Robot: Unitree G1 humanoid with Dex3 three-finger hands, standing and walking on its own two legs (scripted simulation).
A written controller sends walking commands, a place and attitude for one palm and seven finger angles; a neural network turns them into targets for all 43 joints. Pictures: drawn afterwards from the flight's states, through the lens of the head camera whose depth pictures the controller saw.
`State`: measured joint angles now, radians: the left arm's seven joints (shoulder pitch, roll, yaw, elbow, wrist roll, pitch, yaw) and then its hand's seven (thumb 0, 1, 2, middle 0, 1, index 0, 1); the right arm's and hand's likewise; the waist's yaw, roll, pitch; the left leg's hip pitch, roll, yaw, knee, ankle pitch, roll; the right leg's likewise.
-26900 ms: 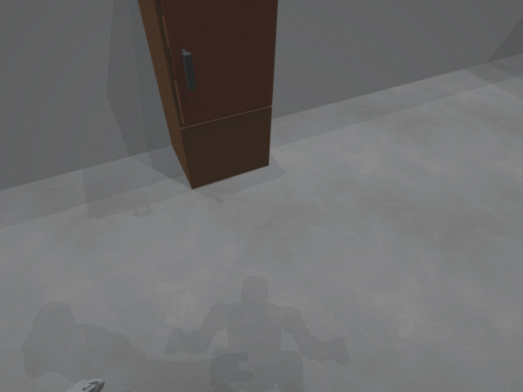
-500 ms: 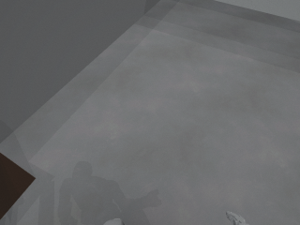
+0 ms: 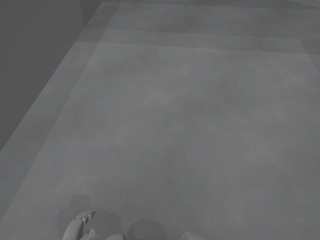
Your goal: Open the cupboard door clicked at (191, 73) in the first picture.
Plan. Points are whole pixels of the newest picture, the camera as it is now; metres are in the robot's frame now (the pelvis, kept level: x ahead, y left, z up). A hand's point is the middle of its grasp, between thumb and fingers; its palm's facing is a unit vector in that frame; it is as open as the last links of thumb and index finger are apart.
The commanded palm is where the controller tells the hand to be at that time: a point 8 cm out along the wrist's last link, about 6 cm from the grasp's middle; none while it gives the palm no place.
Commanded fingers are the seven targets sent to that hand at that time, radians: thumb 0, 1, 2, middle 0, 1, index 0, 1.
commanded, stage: walk to a spot facing it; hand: left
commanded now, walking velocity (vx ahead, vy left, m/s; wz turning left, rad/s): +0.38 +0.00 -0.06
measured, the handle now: out of the picture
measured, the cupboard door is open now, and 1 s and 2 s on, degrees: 42 42 42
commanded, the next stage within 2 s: turn to face it in 0.46 s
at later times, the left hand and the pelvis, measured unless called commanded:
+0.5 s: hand (103, 234) +0.16 +0.17 -0.18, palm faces +0.06 -0.99 -0.12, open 7.4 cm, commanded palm none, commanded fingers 0.00 0.90 0.90 -0.20 -0.30 -0.20 -0.30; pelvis +0.25 +0.02 -0.01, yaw -2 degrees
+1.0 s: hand (116, 133) +0.49 +0.17 -0.15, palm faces +0.17 -0.97 -0.20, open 7.4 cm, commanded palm none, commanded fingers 0.00 0.90 0.90 -0.20 -0.30 -0.20 -0.30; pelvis +0.42 -0.03 +0.01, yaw +11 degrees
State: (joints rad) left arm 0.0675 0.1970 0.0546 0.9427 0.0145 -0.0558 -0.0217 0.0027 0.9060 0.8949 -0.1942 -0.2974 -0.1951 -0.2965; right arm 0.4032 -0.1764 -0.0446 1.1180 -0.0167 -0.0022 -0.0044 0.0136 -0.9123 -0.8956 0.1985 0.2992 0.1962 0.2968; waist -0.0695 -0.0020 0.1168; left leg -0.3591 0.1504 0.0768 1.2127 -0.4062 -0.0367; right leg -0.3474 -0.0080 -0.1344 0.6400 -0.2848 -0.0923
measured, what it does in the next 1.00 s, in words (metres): walks ahead: left foot, then right foot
